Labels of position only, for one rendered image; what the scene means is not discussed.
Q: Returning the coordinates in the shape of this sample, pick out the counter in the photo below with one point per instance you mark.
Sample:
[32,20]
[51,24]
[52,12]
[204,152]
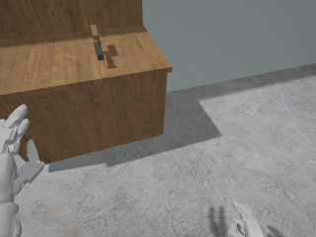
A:
[78,104]

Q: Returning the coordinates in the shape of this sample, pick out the right robot hand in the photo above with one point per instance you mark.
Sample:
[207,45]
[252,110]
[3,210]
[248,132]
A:
[251,226]

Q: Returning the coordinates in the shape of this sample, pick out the left robot forearm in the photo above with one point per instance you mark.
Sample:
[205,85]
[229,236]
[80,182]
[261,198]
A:
[10,226]

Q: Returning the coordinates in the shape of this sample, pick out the tap lever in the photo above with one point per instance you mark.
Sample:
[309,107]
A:
[99,51]

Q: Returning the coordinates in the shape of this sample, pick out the left robot hand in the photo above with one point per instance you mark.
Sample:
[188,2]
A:
[11,132]

